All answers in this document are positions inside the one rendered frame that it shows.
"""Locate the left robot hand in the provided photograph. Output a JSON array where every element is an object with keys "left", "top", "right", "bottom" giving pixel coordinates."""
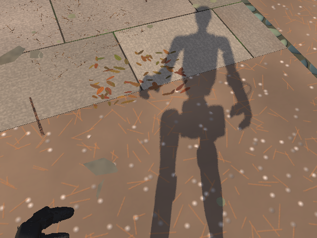
[{"left": 15, "top": 206, "right": 74, "bottom": 238}]

